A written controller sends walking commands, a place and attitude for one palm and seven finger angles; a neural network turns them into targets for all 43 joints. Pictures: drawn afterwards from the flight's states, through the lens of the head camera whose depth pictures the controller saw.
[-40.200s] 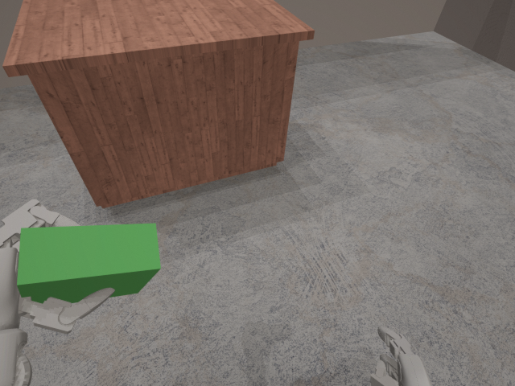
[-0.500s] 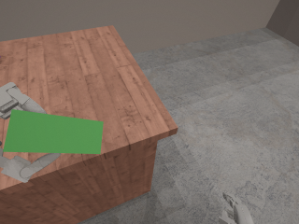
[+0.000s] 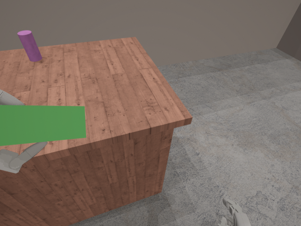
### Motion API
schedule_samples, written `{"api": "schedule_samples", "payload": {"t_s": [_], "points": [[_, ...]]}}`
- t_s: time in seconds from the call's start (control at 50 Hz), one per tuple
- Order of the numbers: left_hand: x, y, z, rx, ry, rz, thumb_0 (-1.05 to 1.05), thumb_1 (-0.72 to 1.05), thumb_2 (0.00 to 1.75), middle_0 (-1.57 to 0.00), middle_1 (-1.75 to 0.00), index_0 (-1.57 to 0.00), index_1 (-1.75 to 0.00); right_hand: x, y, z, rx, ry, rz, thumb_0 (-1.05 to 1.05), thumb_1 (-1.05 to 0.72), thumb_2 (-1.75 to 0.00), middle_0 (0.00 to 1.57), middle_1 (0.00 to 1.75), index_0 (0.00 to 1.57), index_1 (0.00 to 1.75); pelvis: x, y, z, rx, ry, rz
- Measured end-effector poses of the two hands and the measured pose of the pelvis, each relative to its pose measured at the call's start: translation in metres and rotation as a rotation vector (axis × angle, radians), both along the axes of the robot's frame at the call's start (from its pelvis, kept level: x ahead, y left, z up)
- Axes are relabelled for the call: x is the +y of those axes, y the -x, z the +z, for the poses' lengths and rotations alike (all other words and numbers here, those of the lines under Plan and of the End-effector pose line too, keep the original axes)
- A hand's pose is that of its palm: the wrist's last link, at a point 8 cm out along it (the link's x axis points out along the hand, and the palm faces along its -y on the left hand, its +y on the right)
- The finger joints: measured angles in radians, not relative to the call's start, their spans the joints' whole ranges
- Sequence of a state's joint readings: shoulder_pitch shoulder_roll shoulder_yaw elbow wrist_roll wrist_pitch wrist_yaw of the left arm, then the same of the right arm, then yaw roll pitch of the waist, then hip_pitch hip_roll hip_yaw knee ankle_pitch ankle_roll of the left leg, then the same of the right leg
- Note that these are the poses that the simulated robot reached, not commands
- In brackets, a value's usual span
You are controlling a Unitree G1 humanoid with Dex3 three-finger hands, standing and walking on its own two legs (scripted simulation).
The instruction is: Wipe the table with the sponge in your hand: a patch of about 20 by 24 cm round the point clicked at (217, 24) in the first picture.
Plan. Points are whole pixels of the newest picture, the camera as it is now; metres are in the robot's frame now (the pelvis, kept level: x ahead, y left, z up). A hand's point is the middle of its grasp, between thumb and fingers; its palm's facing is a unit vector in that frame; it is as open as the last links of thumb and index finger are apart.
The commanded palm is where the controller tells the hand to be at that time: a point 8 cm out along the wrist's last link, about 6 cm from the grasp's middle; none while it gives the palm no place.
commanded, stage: step back with the hand held close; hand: left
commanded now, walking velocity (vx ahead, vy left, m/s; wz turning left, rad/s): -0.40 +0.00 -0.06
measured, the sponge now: (50, 125) +0.23 +0.22 +0.22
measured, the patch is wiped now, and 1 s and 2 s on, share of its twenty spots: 1.00 1.00 1.00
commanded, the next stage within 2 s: stop stepping back and stand still in 0.42 s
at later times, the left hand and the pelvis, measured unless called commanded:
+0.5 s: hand out of the picture +0.08 +0.23 +0.23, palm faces +0.36 -0.85 -0.39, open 9.8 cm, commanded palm +0.02 +0.27 +0.26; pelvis -0.16 +0.01 +0.00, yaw -5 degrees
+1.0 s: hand out of the picture -0.07 +0.23 +0.22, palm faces +0.42 -0.82 -0.38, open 9.8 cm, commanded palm -0.12 +0.29 +0.26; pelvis -0.29 +0.01 -0.01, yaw -1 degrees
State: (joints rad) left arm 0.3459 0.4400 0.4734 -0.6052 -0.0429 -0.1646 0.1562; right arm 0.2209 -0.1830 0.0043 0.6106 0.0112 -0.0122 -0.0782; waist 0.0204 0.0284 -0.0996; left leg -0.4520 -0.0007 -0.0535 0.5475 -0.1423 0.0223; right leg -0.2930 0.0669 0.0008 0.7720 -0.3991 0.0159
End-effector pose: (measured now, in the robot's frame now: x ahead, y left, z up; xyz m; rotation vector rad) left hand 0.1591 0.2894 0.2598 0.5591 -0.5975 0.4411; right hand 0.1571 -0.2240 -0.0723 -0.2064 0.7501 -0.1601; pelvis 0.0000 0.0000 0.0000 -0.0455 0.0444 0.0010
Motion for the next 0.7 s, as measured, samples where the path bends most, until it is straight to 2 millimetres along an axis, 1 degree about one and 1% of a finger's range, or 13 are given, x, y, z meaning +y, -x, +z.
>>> {"api": "schedule_samples", "payload": {"t_s": [0.04, 0.1, 0.16, 0.22, 0.26, 0.3, 0.34, 0.4, 0.44, 0.48, 0.58, 0.64, 0.7], "points": [[0.0, 0.006, -0.001, -0.01, 0.031, 0.016, -0.01, -0.52, 1.09, -0.76, -1.36, -0.79, -1.38, 0.006, 0.0, -0.001, -0.026, -0.029, 0.02, 0.02, -0.9, -0.9, 0.2, 0.3, 0.2, 0.3, -0.002, 0.009, -0.001, 0.019, -0.015, -0.017], [-0.014, 0.007, -0.015, 0.031, 0.076, -0.026, -0.01, -0.52, 1.09, -0.76, -1.37, -0.78, -1.39, 0.01, 0.002, -0.006, -0.055, -0.058, 0.048, 0.01, -0.9, -0.9, 0.2, 0.3, 0.2, 0.3, -0.005, 0.032, -0.005, 0.031, -0.021, -0.049], [-0.036, 0.008, -0.025, 0.102, 0.097, -0.134, -0.01, -0.52, 1.09, -0.76, -1.37, -0.78, -1.39, 0.009, 0.017, -0.006, -0.037, -0.068, 0.027, 0.01, -0.9, -0.9, 0.2, 0.3, 0.21, 0.3, -0.005, 0.052, -0.002, 0.002, 0.001, -0.053], [-0.05, 0.021, -0.023, 0.113, 0.041, -0.244, -0.01, -0.52, 1.09, -0.76, -1.37, -0.79, -1.39, 0.003, 0.039, 0.003, -0.03, -0.054, -0.024, 0.01, -0.9, -0.9, 0.2, 0.3, 0.21, 0.3, -0.004, 0.062, 0.0, -0.007, -0.018, -0.073], [-0.049, 0.032, -0.018, 0.098, -0.009, -0.284, -0.01, -0.52, 1.09, -0.76, -1.37, -0.79, -1.38, -0.004, 0.054, 0.009, -0.036, -0.021, -0.057, 0.02, -0.9, -0.9, 0.2, 0.3, 0.21, 0.3, -0.001, 0.068, 0.0, -0.003, -0.019, -0.079], [-0.044, 0.043, -0.011, 0.068, -0.044, -0.298, -0.01, -0.53, 1.09, -0.76, -1.36, -0.79, -1.38, -0.01, 0.069, 0.012, -0.034, 0.017, -0.081, 0.01, -0.9, -0.9, 0.2, 0.3, 0.21, 0.3, 0.004, 0.079, -0.002, -0.006, -0.012, -0.073], [-0.035, 0.053, -0.006, 0.048, -0.063, -0.279, -0.01, -0.53, 1.09, -0.77, -1.36, -0.79, -1.38, -0.014, 0.087, 0.014, -0.02, 0.036, -0.092, 0.01, -0.9, -0.9, 0.2, 0.3, 0.2, 0.3, 0.007, 0.094, -0.001, -0.014, -0.022, -0.082], [-0.02, 0.07, -0.007, 0.067, -0.04, -0.22, -0.01, -0.53, 1.09, -0.76, -1.36, -0.79, -1.38, -0.016, 0.118, 0.014, -0.016, 0.037, -0.096, 0.01, -0.9, -0.9, 0.2, 0.3, 0.2, 0.3, 0.011, 0.12, 0.001, -0.027, -0.018, -0.092], [-0.013, 0.085, -0.01, 0.092, -0.003, -0.181, -0.01, -0.53, 1.09, -0.76, -1.36, -0.79, -1.38, -0.016, 0.141, 0.012, -0.022, 0.024, -0.104, 0.01, -0.9, -0.9, 0.2, 0.3, 0.2, 0.3, 0.012, 0.137, 0.002, -0.034, -0.01, -0.092], [-0.012, 0.105, -0.015, 0.121, 0.027, -0.156, -0.01, -0.52, 1.09, -0.76, -1.37, -0.79, -1.38, -0.015, 0.164, 0.009, -0.026, 0.006, -0.113, 0.01, -0.9, -0.9, 0.2, 0.3, 0.2, 0.3, 0.011, 0.153, 0.001, -0.035, -0.007, -0.094], [-0.031, 0.169, -0.025, 0.138, 0.035, -0.169, -0.01, -0.52, 1.09, -0.76, -1.37, -0.79, -1.39, -0.014, 0.217, -0.01, 0.001, -0.015, -0.1, 0.01, -0.9, -0.9, 0.2, 0.3, 0.2, 0.3, 0.006, 0.2, -0.007, -0.029, -0.025, -0.083], [-0.037, 0.203, -0.015, 0.102, 0.041, -0.196, -0.01, -0.53, 1.09, -0.76, -1.37, -0.79, -1.38, -0.011, 0.252, -0.012, 0.07, -0.013, -0.094, 0.02, -0.9, -0.9, 0.2, 0.3, 0.2, 0.3, 0.007, 0.218, 0.0, -0.03, -0.044, -0.08], [-0.026, 0.224, 0.0, 0.017, 0.028, -0.177, -0.01, -0.53, 1.09, -0.77, -1.36, -0.79, -1.38, -0.01, 0.281, -0.007, 0.091, 0.002, -0.099, 0.02, -0.9, -0.9, 0.2, 0.3, 0.2, 0.3, 0.006, 0.233, 0.005, -0.023, -0.062, -0.063]]}}
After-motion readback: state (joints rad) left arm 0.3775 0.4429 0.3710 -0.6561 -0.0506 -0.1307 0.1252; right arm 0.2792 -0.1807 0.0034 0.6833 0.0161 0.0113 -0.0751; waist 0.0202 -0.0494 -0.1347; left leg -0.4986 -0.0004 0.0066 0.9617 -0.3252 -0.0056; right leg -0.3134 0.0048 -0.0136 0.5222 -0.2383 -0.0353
